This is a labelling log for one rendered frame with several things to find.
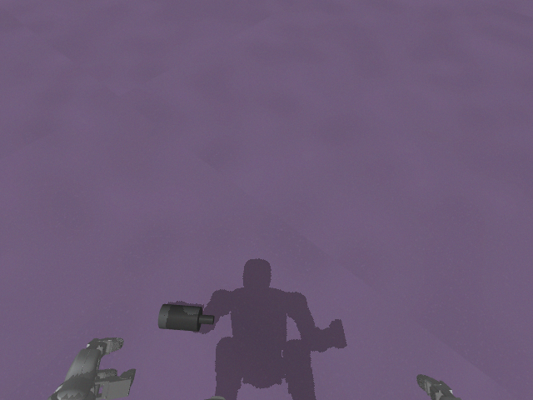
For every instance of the bottle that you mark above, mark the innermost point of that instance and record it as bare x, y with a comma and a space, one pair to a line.
180, 317

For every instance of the left robot hand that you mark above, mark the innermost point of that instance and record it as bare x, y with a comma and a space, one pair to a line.
86, 364

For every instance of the left robot arm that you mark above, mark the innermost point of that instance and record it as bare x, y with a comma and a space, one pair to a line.
76, 388

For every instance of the right robot hand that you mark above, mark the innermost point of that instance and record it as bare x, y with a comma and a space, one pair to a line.
436, 390

